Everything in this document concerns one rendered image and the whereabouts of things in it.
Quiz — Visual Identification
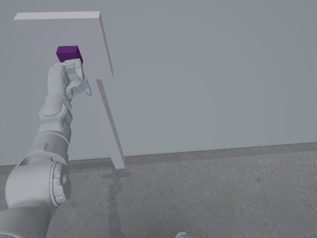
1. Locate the panel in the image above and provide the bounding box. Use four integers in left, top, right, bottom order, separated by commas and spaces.
14, 11, 125, 169

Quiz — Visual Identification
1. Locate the button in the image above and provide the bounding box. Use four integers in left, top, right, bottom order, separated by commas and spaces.
56, 46, 83, 64

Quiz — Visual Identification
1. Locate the left robot upper arm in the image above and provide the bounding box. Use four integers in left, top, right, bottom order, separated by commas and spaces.
0, 161, 71, 238

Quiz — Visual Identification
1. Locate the robot left forearm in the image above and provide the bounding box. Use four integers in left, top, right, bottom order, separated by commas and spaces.
5, 94, 73, 205

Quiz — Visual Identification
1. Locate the robot left hand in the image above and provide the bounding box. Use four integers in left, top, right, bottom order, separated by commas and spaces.
47, 59, 92, 102

